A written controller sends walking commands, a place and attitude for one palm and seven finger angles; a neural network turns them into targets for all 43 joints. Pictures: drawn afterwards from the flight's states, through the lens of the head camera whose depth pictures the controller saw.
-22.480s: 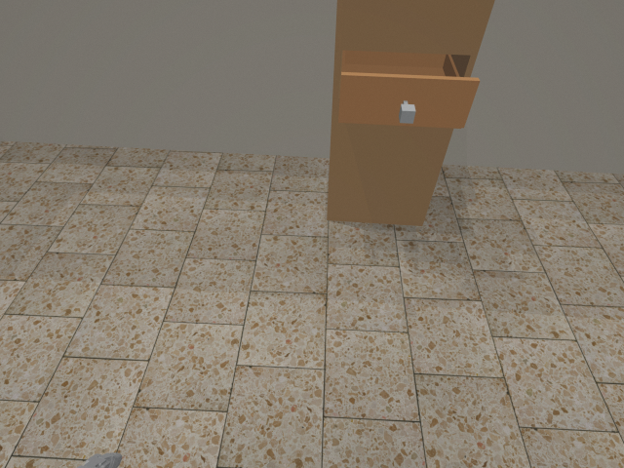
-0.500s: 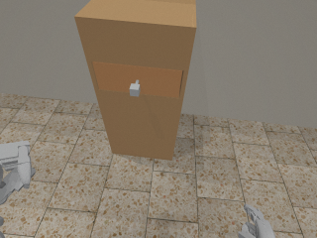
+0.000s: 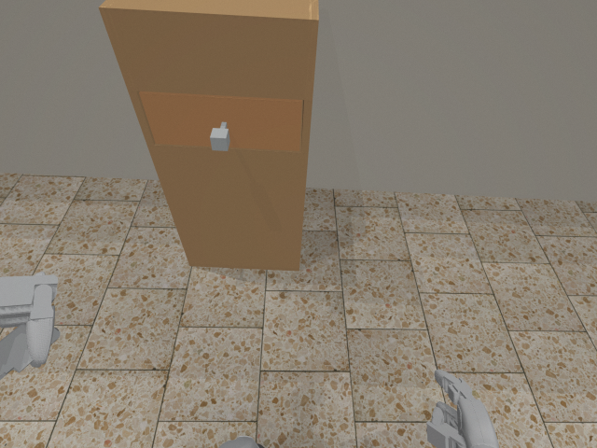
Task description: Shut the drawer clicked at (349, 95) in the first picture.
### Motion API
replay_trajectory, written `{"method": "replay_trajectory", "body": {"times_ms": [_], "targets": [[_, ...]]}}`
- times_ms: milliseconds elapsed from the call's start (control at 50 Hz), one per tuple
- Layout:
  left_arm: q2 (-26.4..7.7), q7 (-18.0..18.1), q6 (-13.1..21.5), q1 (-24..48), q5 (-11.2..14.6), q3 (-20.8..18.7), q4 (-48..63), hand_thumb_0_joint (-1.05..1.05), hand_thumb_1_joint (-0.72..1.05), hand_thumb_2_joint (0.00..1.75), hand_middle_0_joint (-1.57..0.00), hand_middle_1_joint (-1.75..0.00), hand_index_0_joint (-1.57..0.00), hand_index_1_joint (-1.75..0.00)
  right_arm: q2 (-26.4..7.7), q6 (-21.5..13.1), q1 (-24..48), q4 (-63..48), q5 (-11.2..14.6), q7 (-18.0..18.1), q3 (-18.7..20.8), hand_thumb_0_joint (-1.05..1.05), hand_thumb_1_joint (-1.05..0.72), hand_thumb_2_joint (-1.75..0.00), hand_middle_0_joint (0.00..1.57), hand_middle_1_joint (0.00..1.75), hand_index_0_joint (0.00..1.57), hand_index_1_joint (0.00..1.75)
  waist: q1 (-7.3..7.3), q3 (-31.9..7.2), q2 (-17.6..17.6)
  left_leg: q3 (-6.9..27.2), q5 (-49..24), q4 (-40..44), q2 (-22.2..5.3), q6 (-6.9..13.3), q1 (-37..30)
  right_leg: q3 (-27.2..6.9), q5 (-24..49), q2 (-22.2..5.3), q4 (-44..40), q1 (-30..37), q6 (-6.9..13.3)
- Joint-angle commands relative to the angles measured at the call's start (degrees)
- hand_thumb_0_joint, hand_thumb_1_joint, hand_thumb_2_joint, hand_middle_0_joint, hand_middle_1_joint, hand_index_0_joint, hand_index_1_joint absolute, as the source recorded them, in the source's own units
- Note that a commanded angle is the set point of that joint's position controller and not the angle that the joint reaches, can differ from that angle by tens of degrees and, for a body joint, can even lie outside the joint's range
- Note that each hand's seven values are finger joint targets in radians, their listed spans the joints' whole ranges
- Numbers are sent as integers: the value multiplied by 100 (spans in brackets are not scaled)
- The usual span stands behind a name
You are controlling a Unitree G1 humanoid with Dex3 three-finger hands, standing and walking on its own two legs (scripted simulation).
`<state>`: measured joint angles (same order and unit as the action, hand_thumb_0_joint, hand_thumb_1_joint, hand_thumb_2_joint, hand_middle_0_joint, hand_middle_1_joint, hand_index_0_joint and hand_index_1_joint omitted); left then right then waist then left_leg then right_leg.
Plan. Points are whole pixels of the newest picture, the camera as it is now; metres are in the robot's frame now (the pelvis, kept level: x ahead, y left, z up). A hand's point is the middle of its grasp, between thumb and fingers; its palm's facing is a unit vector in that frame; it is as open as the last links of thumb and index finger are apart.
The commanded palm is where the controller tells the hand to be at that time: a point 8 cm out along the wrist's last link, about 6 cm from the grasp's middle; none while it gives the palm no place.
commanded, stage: stop stepping back and stand still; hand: left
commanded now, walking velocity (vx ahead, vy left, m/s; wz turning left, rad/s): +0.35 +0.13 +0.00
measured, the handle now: (221, 134) +0.80 +0.23 -0.08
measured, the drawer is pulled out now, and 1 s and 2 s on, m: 0.00 0.00 0.00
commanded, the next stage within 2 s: let the arm hang, fingers relaxed in 1.76 s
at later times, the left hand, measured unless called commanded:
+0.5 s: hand out of the picture +0.15 +0.28 +0.17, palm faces +0.39 -0.81 -0.43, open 3.2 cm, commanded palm +0.08 +0.31 +0.18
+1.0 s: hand out of the picture +0.16 +0.28 +0.16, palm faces +0.34 -0.81 -0.47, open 3.2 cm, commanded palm +0.11 +0.33 +0.18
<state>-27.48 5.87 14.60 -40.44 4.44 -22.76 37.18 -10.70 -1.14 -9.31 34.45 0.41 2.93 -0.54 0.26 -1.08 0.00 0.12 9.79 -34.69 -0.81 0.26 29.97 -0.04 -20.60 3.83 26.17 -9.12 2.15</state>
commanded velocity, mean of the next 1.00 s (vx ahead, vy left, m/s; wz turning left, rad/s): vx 0.04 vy -0.01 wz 0.00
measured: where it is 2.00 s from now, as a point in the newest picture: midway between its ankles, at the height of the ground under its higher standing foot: outside the picture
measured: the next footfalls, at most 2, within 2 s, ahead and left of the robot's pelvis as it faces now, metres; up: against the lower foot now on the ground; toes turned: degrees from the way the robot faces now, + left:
left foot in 0.04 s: +0.10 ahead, +0.11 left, +0.00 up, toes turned +2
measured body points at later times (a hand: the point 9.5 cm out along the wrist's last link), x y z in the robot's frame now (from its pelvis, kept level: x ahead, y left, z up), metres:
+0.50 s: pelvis -0.04 +0.03 +0.01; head -0.04 +0.05 +0.46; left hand +0.12 +0.32 +0.20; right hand +0.12 -0.18 -0.07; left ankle +0.06 +0.11 -0.73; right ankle -0.08 -0.07 -0.72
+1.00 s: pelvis -0.01 +0.04 +0.00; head -0.01 +0.05 +0.45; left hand +0.14 +0.32 +0.19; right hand +0.16 -0.19 -0.08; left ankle +0.06 +0.11 -0.73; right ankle -0.06 -0.05 -0.73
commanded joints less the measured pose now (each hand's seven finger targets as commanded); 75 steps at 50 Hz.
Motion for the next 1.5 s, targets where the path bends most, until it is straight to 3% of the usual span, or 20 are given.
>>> {"method": "replay_trajectory", "body": {"times_ms": [0,40,100,180,260,300,340,360,460,520,580,640,700,720,860,940,1020,1080,1220,1480], "targets": [[-510,295,-31,320,31,-580,565,0,90,90,-140,-160,-140,-160,-767,-311,435,-951,45,247,240,0,-90,-90,20,30,20,30,109,-361,72,68,-465,486,-101,121,-1638,-407,2232,-1216,-491,-923,-107],[-444,344,-24,452,-67,-442,164,0,90,90,-140,-160,-140,-160,-893,-443,223,-880,63,295,280,0,-90,-90,20,30,20,30,50,-151,238,229,-875,709,-262,248,-1924,-426,1943,-906,-706,-923,-420],[-505,350,64,732,-119,-348,510,0,90,90,-140,-160,-140,-160,-904,-496,251,-894,16,292,270,0,-90,-90,20,30,20,30,73,-237,-209,407,-408,762,-222,290,-2003,-368,1096,-900,-798,-870,-373],[-391,377,118,763,-175,-235,453,0,90,90,-140,-160,-140,-160,-873,-584,222,-842,-32,270,302,0,-90,-90,20,30,20,30,91,387,99,329,581,240,12,87,-1934,-614,-1228,-1109,-1460,-1745,122],[-393,414,147,931,-191,-311,498,0,90,90,-140,-160,-140,-160,-877,-634,158,-743,-47,298,322,0,-90,-90,20,30,20,30,139,583,5,369,708,94,-59,29,-2051,-463,-1449,-1128,-1216,-2092,281],[-415,405,162,923,-179,-388,554,0,90,90,-140,-160,-140,-160,-873,-697,187,-733,-65,332,292,0,-90,-90,20,30,20,30,143,553,-711,948,1363,1033,-354,88,-2016,-111,-1256,-637,-546,-1905,57],[-359,409,178,1050,-223,-424,875,0,90,90,-140,-160,-140,-160,-824,-818,173,-798,-93,327,208,0,-90,-90,20,30,20,30,78,338,-1785,2445,3465,3234,-971,89,-955,234,-897,78,1087,-700,-171],[-463,412,171,1024,-231,-527,861,0,90,90,-140,-160,-140,-160,-706,-864,117,-799,-133,315,182,0,-90,-90,20,30,20,30,28,238,-1672,2628,3489,3459,-1114,67,-783,123,-857,69,1502,-527,-141],[-194,307,-22,-30,-143,-299,718,0,90,90,-140,-160,-140,-160,-695,-820,134,-820,-144,162,185,0,-90,-90,20,30,20,30,-13,-415,-781,883,1761,2420,-441,-153,-966,311,-311,-41,-569,541,-16],[-298,303,-74,126,-40,-415,672,0,90,90,-140,-160,-140,-160,-690,-635,129,-721,-178,131,203,0,-90,-90,20,30,20,30,72,-553,64,248,523,576,-69,-99,-1937,-604,-342,-1028,-1415,-700,303],[-94,338,-286,485,-59,-228,410,0,90,90,-140,-160,-140,-160,-763,-537,159,-670,-64,180,274,0,-90,-90,20,30,20,30,118,35,631,306,479,-270,-88,-24,-1922,-1022,-1158,-1355,-1514,-1745,562],[-228,376,-234,1028,-134,-216,585,0,90,90,-140,-160,-140,-160,-771,-621,263,-679,-42,244,201,0,-90,-90,20,30,20,30,111,158,36,432,79,574,-273,106,-2208,-527,16,-978,-881,-1443,240],[-332,372,-89,1477,-234,-221,944,0,90,90,-140,-160,-140,-160,-778,-783,406,-719,-106,322,99,0,-90,-90,20,30,20,30,18,204,-1400,2008,2084,2668,-968,111,-1825,-25,-438,-202,444,-1020,-191],[-376,408,-59,1459,-270,-284,1028,0,90,90,-140,-160,-140,-160,-679,-830,328,-730,-145,321,79,0,-90,-90,20,30,20,30,-48,143,-1399,2409,2730,3209,-1149,54,-1480,-49,-504,-122,927,-681,-175],[-223,348,-107,86,-184,-337,637,0,90,90,-140,-160,-140,-160,-718,-670,232,-933,-127,143,214,0,-90,-90,20,30,20,30,22,-289,-358,527,909,1738,-236,-194,-1339,-149,41,-545,-1034,113,96],[-196,351,-94,136,-59,-391,557,0,90,90,-140,-160,-140,-160,-771,-541,230,-829,-43,128,282,0,-90,-90,20,30,20,30,89,-157,145,473,118,510,-220,18,-1941,-840,-94,-1163,-1310,-1058,351],[-351,375,-19,537,-129,-345,709,0,90,90,-140,-160,-140,-160,-822,-644,252,-800,-51,243,196,0,-90,-90,20,30,20,30,26,-453,-589,1013,-1091,1453,-643,127,-2414,-116,816,-489,-318,-632,-134],[-409,388,-2,619,-183,-325,817,0,90,90,-140,-160,-140,-160,-778,-722,229,-798,-84,285,171,0,-90,-90,20,30,20,30,-50,-492,-735,1418,-494,2028,-900,182,-2264,-74,340,-345,-98,-397,-181],[-299,352,-40,80,-97,-405,460,0,90,90,-140,-160,-140,-160,-769,-595,242,-819,-30,176,204,0,-90,-90,20,30,20,30,5,-621,-13,577,-1242,985,-399,134,-2123,-493,1718,-828,-839,-106,-74],[-342,358,-117,449,-121,-326,388,0,90,90,-140,-160,-140,-160,-734,-342,281,-911,55,183,185,0,-90,-90,20,30,20,30,-6,-515,-61,213,-1759,629,-289,266,-2301,-443,3027,-854,-762,-215,-501]]}}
